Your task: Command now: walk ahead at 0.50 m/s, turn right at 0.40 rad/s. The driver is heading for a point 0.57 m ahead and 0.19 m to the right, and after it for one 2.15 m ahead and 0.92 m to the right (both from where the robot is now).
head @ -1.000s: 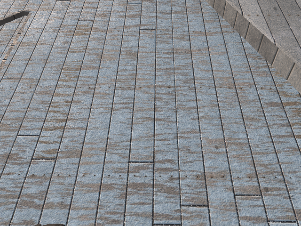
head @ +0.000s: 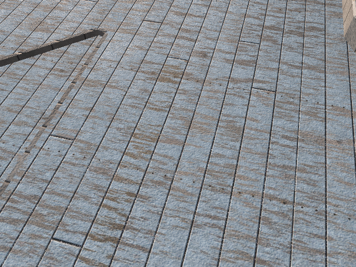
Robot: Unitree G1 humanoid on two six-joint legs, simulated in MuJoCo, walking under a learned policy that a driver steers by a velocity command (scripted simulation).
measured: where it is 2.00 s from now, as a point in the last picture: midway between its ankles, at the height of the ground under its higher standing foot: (276, 149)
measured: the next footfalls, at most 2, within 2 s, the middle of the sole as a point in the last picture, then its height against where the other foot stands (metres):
left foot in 0.44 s outside the picture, level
right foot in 0.96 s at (251, 226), level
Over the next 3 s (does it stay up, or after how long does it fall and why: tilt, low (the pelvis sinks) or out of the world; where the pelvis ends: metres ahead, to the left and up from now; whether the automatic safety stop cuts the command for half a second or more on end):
stays up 1.11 -0.64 0.03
